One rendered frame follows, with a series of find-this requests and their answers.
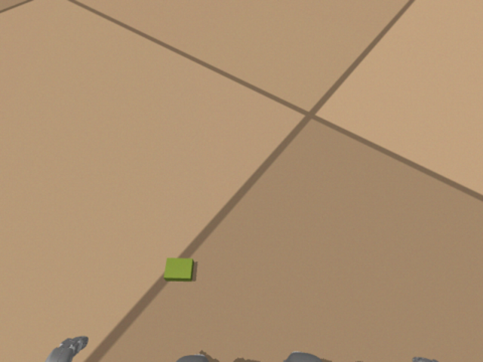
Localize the small box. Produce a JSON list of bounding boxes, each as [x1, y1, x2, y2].
[[164, 258, 194, 281]]

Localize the left robot hand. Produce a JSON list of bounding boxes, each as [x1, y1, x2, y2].
[[45, 336, 88, 362]]

